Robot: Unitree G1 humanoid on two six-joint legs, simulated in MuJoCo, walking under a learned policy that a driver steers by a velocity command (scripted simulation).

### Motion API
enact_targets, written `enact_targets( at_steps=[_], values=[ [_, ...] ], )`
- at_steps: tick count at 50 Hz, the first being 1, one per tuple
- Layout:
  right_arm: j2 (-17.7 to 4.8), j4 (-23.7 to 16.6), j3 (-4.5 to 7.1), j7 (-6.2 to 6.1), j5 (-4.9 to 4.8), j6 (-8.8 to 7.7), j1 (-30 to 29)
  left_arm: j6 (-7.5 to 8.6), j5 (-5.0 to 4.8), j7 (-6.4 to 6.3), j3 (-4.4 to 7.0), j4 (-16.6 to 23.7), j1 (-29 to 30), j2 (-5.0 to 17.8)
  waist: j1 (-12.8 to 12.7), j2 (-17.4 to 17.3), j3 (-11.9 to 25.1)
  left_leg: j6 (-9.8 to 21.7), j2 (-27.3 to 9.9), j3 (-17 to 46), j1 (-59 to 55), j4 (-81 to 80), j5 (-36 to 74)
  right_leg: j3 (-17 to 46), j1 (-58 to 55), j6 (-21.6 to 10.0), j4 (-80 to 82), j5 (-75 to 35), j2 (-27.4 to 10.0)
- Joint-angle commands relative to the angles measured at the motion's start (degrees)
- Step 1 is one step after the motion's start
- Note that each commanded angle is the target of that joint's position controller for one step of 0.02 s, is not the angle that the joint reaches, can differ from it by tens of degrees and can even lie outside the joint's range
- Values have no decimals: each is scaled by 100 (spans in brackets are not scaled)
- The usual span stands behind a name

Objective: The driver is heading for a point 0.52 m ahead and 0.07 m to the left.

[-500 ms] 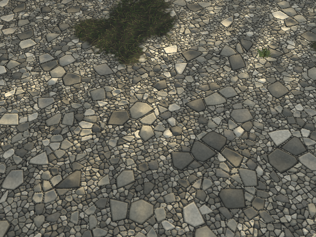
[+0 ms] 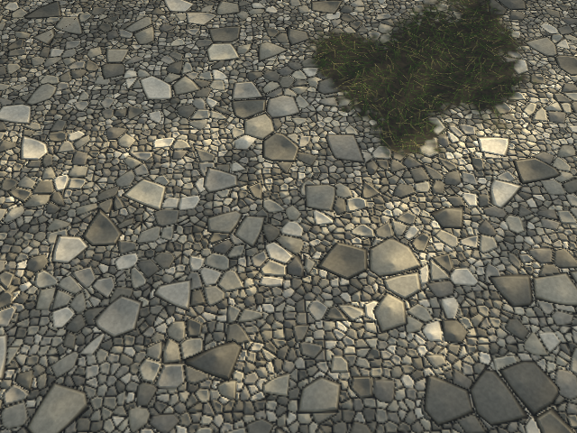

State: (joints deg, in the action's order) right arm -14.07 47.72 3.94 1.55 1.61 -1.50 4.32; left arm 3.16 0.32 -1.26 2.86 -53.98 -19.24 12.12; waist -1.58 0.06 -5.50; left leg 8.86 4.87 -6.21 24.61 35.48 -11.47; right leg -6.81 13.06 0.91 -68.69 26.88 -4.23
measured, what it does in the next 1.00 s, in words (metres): walks ahead, turning left: right foot, then left foot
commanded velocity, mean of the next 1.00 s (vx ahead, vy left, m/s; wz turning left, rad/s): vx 0.07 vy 0.00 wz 0.47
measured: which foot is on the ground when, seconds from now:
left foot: down 0.00-0.52, up 0.54-0.92, down 0.94-1.00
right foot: up 0.00-0.50, down 0.52-0.94, up 0.96-1.00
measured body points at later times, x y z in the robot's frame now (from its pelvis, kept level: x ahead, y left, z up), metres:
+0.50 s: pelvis +0.13 -0.04 +0.02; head +0.17 -0.04 +0.47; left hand +0.22 +0.26 -0.08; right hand +0.27 -0.31 -0.11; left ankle +0.08 +0.04 -0.72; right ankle +0.20 -0.14 -0.71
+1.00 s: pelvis +0.13 -0.04 +0.02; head +0.14 -0.02 +0.47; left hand +0.08 +0.23 -0.11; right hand +0.36 -0.21 -0.10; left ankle +0.08 +0.04 -0.72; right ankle +0.20 -0.14 -0.71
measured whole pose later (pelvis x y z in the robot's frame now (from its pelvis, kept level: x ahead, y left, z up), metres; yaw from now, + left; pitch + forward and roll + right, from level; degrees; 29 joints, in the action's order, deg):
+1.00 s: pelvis +0.13 -0.04 +0.02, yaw +27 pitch -1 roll +0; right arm -13.8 47.1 0.5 -0.1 1.3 2.5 9.6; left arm -2.3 0.8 -0.3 1.5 -46.9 -14.2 16.1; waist -1.9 2.2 -3.4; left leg 2.0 3.2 1.9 9.4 25.7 -14.7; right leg -2.3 15.6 -0.9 -32.8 20.6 -1.6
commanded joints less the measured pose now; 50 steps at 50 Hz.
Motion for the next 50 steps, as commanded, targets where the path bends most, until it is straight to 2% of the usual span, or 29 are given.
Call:
enact_targets(
  at_steps=[1,2,3,4,7,12,15,18,22,24,25,26,27,28,29,30,31,32,34,38,41,43,45,46,47,48,49,50],
  values=[
    [-916,-3,269,-166,-155,24,959,139,-6,-19,108,621,172,632,284,205,826,1091,-1960,2326,-2462,-1473,4392,781,2292,5,-810,-437,-129],
    [-751,-41,214,-192,-205,21,773,44,121,-22,126,635,133,672,115,172,673,928,-1686,2037,-1990,-1573,4356,806,2035,53,-485,-483,-172],
    [-656,-78,167,-190,-203,6,676,-77,200,-11,127,609,-10,637,-9,95,741,817,-1530,1850,-1692,-1626,4409,816,1719,104,-241,-541,-180],
    [-693,-83,162,-171,-185,-32,732,-178,214,1,128,640,-34,601,-59,79,832,783,-1443,1795,-1587,-1606,4649,790,1603,159,-66,-560,-125],
    [-956,-91,223,-154,-120,-65,928,-312,167,11,102,769,121,525,-56,-65,994,680,-1255,1693,-1475,-1546,4897,724,1668,253,431,-900,-40],
    [-995,-152,229,-206,-117,67,1281,-410,128,-24,108,1099,915,713,228,-371,962,442,-1187,2113,-1753,-1508,3916,848,2094,291,1142,-1315,19],
    [-1040,-192,250,-234,-84,135,1447,-431,94,-46,92,1246,1255,765,360,-439,857,449,-1268,2484,-2009,-1440,3462,967,2221,260,1528,-1263,105],
    [-1083,-247,272,-246,-42,197,1508,-407,44,-72,72,1358,1429,812,421,-504,761,516,-1325,2785,-2161,-1222,3607,1035,2105,182,1900,-958,267],
    [-1177,-369,306,-238,-32,282,1338,-333,-40,-108,45,1453,1357,882,376,-612,716,431,-1283,3254,-2166,-895,3829,1113,1473,14,2717,-565,509],
    [-1198,-470,312,-230,-91,314,997,-282,-54,-131,41,1405,994,902,128,-661,676,127,-1038,3403,-1859,-739,3230,1085,632,-64,3801,-867,609],
    [-1162,-552,295,-239,-169,315,749,-229,6,-161,51,1342,678,934,-99,-562,682,-154,-780,3331,-1447,-469,2626,1140,-119,-120,4718,-1584,498],
    [-843,-658,206,-245,-220,289,886,-190,97,-224,126,1350,489,1304,-34,263,942,-492,-353,2757,-899,414,1184,1984,-940,-371,5188,-2188,-560],
    [-559,-710,154,-276,-213,311,1482,-246,67,-215,176,1531,886,1814,397,1543,982,-743,760,1579,325,1353,-2488,3630,-1486,-1134,5149,-4559,-1998],
    [-1073,-547,264,-301,14,370,1617,-325,-2,-168,178,1448,509,1605,234,1158,1220,-834,393,1236,352,2591,-2867,3678,-1287,-1685,4931,-5161,-2235],
    [-1187,-476,320,-270,28,401,1436,-345,-4,-149,60,1491,605,1216,275,600,984,-876,220,1321,353,3033,-2438,3063,-1004,-1622,4887,-5018,-1879],
    [-1135,-447,325,-211,0,445,1316,-366,10,-139,7,1553,935,1027,359,416,693,-961,62,1288,332,3167,-2016,2348,-698,-1397,4944,-4551,-1436],
    [-1079,-470,308,-129,-31,488,1228,-374,44,-145,-10,1594,1099,996,389,631,643,-1032,17,1258,328,3185,-1713,1951,-644,-1189,4977,-4262,-1093],
    [-1006,-475,277,-56,-74,514,1238,-364,81,-150,1,1587,1110,1043,363,883,656,-1115,72,1202,297,3248,-1543,1661,-625,-1145,4946,-4514,-884],
    [-925,-498,226,-12,-138,534,1131,-327,100,-117,24,1512,911,1086,258,880,779,-1187,168,1174,241,3148,-1400,1433,-728,-1203,4894,-4782,-811],
    [-774,-544,113,-43,-106,582,841,-272,79,-67,54,1358,664,1158,118,885,827,-1179,64,1165,135,2175,-1414,1448,-952,-1338,4915,-4398,-965],
    [-628,-527,-9,-60,-119,597,683,-293,109,10,64,1287,692,1216,62,1004,816,-1075,-94,902,-533,1053,-1530,1366,-648,-1317,4915,-3861,-928],
    [-633,-501,-55,-85,-144,582,631,-342,129,61,90,1202,627,1304,5,1127,802,-993,-108,685,-916,426,-1493,1419,-511,-1326,4856,-3738,-926],
    [-580,-371,-102,-112,-136,524,838,-412,91,86,96,1126,663,1334,161,1026,782,-870,-136,530,-1456,-654,-856,1397,-330,-1210,4639,-3711,-871],
    [-564,-288,-132,-133,-99,464,974,-440,56,91,81,1075,657,1299,280,856,738,-782,-196,565,-1961,-1602,-81,1331,-47,-991,4482,-3526,-806],
    [-741,-301,-133,-168,-22,385,896,-427,61,104,52,1038,478,1169,207,459,778,-680,-593,1154,-2453,-2061,288,1261,371,-640,4316,-2880,-680],
    [-1099,-376,-122,-207,78,309,940,-408,102,152,-46,1176,269,765,41,-799,1050,-450,-2002,2726,-2945,-2328,906,772,922,-303,3397,-1201,-195],
    [-1172,-323,-118,-243,-21,278,557,-497,-1,64,-93,1152,499,675,110,-1487,620,246,-2399,2781,-1323,-2196,1473,647,383,-206,3411,244,244],
    [-886,-319,-174,-222,-2,235,460,-556,17,51,-45,1087,568,935,111,-1016,479,320,-2082,2650,-1385,-2388,290,760,372,-195,3046,167,217]
  ],
)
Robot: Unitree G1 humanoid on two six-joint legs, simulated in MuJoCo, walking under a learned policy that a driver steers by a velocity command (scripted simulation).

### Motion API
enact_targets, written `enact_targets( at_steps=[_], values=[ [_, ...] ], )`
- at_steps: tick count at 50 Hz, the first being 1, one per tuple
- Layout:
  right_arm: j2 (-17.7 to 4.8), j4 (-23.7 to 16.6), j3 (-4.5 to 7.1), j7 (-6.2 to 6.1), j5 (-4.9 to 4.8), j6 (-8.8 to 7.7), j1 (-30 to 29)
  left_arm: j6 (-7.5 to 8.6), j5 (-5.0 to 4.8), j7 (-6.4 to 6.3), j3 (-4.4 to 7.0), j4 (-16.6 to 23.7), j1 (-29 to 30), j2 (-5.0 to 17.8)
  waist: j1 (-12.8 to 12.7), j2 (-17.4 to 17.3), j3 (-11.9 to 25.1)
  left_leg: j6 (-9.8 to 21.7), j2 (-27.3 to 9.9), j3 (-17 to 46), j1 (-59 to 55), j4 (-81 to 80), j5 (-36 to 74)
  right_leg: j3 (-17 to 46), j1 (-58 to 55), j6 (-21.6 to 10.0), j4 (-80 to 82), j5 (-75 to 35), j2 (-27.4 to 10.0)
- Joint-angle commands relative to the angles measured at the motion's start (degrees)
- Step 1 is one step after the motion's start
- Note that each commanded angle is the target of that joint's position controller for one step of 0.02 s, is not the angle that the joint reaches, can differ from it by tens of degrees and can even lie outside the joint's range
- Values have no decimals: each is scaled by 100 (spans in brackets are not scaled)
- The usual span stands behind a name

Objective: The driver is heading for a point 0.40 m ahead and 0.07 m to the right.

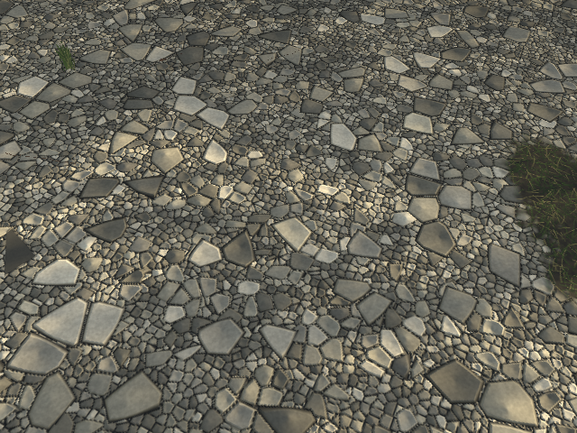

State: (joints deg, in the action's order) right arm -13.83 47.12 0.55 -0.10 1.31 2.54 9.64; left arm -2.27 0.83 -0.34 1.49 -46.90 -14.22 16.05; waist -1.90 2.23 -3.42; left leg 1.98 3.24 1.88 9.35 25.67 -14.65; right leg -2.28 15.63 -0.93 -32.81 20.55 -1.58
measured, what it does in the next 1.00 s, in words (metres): walks ahead: right foot, then left foot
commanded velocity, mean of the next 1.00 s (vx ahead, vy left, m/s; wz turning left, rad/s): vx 0.30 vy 0.00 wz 0.03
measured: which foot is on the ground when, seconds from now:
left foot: down 0.00-0.34, up 0.36-0.80, down 0.82-1.00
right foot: up 0.00-0.32, down 0.34-0.82, up 0.84-1.00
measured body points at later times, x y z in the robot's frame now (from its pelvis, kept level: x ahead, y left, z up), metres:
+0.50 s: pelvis +0.10 -0.05 +0.01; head +0.11 -0.07 +0.46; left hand +0.13 +0.22 -0.11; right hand +0.16 -0.32 -0.14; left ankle +0.08 +0.09 -0.67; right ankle +0.07 -0.12 -0.74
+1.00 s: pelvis +0.30 -0.02 +0.00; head +0.34 -0.01 +0.44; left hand +0.33 +0.22 -0.16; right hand +0.38 -0.27 -0.14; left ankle +0.39 +0.03 -0.74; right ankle +0.24 -0.15 -0.68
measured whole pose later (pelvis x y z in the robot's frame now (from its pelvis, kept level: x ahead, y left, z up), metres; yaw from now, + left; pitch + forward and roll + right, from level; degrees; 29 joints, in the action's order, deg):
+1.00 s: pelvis +0.30 -0.02 +0.00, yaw -1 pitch -1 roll +0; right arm -11.6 55.8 0.2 -0.8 0.5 -3.4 10.2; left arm 0.6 1.5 -0.8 1.1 -57.3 -15.0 11.9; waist -1.0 1.3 -5.9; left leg 6.5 3.4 -6.0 18.0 23.8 -5.1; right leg 1.8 20.1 -1.0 -58.4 25.4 0.0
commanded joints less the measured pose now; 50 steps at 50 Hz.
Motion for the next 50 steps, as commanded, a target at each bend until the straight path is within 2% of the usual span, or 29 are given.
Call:
enact_targets(
  at_steps=[1,2,3,4,7,12,14,16,17,18,19,20,21,22,24,27,30,34,37,39,40,41,42,43,44,45,46,48,50],
  values=[
    [-955,-128,181,-55,28,-174,93,-6,12,-5,139,375,209,619,246,-1295,121,968,-1728,1847,-25,-1632,-680,199,545,-42,-839,698,93],
    [-1028,-23,213,-57,62,-144,266,18,58,39,199,326,236,753,302,-1290,-121,930,-1574,1883,-180,-1846,-1435,158,972,-39,-1205,582,117],
    [-1028,56,214,-84,11,-155,430,33,122,95,243,317,254,805,331,-1293,-249,950,-1556,1935,-376,-1974,-1693,182,1317,-24,-1415,477,71],
    [-995,107,213,-83,-13,-176,495,73,140,140,234,229,149,720,308,-1196,-246,959,-1482,1864,-618,-1994,-1634,181,1513,2,-1535,388,59],
    [-942,262,236,-79,-50,-319,689,212,122,201,213,210,302,534,356,-939,-172,1059,-1462,1686,-889,-1994,-1277,106,1676,73,-1470,158,8],
    [-1040,413,330,-37,-37,-472,816,307,84,220,178,288,590,405,410,-1002,-132,1159,-1528,1531,-436,-1897,-1247,-17,1046,-3,-520,130,-5],
    [-1107,395,369,4,-50,-490,681,327,48,193,180,230,391,398,261,-933,-148,1100,-1511,1429,160,-1772,-1296,-130,254,-129,24,-55,69],
    [-1065,365,374,21,-86,-482,479,383,59,129,202,-89,-391,381,-160,-556,-62,898,-1233,1153,1169,-1148,-1491,-296,-1282,-212,750,-586,290],
    [-823,330,301,23,-34,-508,434,448,67,69,252,-293,-996,536,-409,-188,106,730,-940,884,1804,-426,-1545,113,-2196,-251,1021,-193,55],
    [-256,114,137,65,-53,-554,264,522,138,4,363,-348,-1598,1103,-674,1105,352,408,-231,34,2580,1508,-1505,2169,-2750,-525,2094,1626,-1394],
    [-537,-2,203,58,12,-564,121,524,77,33,460,-449,-1799,1501,-601,1242,36,414,109,-103,3305,2675,-1727,3975,-2238,-1002,2882,2911,-2208],
    [-823,53,281,86,77,-558,240,513,55,57,375,-357,-1272,1163,-190,503,-378,501,-301,290,3310,3286,-1220,3733,-1672,-1095,2843,2936,-2107],
    [-814,196,286,172,55,-572,429,545,23,97,292,-200,-728,846,98,273,-500,484,-512,284,3163,3355,-657,3145,-1356,-973,2802,2335,-1754],
    [-768,297,278,224,40,-584,566,588,17,113,248,-128,-482,686,223,254,-398,403,-645,184,2974,3289,-285,2547,-1297,-833,2843,1566,-1445],
    [-665,392,244,269,114,-551,524,693,12,93,188,-218,-584,514,208,278,-201,230,-750,-55,2841,3372,286,1690,-1406,-748,2818,-19,-1063],
    [-534,278,201,282,100,-485,111,755,-34,102,155,-515,-1108,423,132,216,-148,54,-819,-282,3198,3364,666,1125,-1683,-820,2672,-1763,-936],
    [-448,46,153,281,100,-454,-549,751,-35,82,116,-712,-1430,352,1,197,-248,-100,-789,-472,3468,2885,875,840,-1766,-894,2633,-2711,-876],
    [-141,-125,1,254,43,-502,-1138,739,-7,28,41,-895,-1486,255,-64,221,-390,-104,-467,-838,2637,1372,1269,286,-1484,-765,2267,-4704,-665],
    [-225,-19,-1,153,7,-551,-866,730,6,-18,27,-1030,-1443,328,66,438,-128,136,-181,-840,1712,825,1408,277,-1626,-631,1741,-5820,-768],
    [-475,350,97,60,24,-629,123,719,-8,-62,36,-1019,-1150,373,480,455,320,372,26,-696,843,479,1342,364,-1869,-513,791,-6363,-766],
    [-550,580,140,15,70,-714,788,699,-74,-62,45,-1022,-1009,423,816,301,592,477,-47,-643,26,-160,2049,258,-1706,-413,-80,-5921,-619],
    [-872,756,219,-46,188,-777,1411,716,-137,-61,12,-935,-1107,334,931,-63,1121,605,-837,-46,-1289,59,3809,186,-868,-310,-1239,-4170,-380],
    [-1295,806,318,-41,256,-748,1669,670,-267,-74,-114,-989,-2090,-364,459,-1423,2097,1517,-2720,1743,-2989,795,7161,-50,550,-168,-3383,1222,455],
    [-1103,737,321,14,-124,-677,1661,539,-292,-148,9,-1252,-2330,66,558,-889,2804,2051,-2892,2421,-2909,472,6901,654,789,-157,-4180,1657,670],
    [-840,583,267,0,-221,-630,928,478,-132,-139,62,-1174,-1799,234,377,-527,1940,1918,-2559,1893,-1878,-73,5454,732,916,-134,-4170,1171,378],
    [-448,509,147,-27,-188,-615,368,466,-3,-104,49,-1062,-1274,134,271,-509,1092,1689,-2244,1485,-973,-503,4543,629,1002,-111,-3833,822,214],
    [-231,542,68,-63,-153,-623,207,419,60,-73,61,-1028,-1023,86,150,-460,671,1465,-1985,1083,-325,-786,4287,642,808,-64,-3436,612,61],
    [-133,661,5,-114,-101,-634,177,239,125,-28,20,-1171,-1231,-155,-97,-548,577,1159,-1627,511,562,-1029,3937,510,-65,19,-2772,370,26],
    [-241,731,5,-93,-38,-672,193,112,88,-53,-27,-1282,-1336,-337,-210,-610,657,1076,-1472,263,830,-1092,3525,373,-411,65,-2115,379,75]
  ],
)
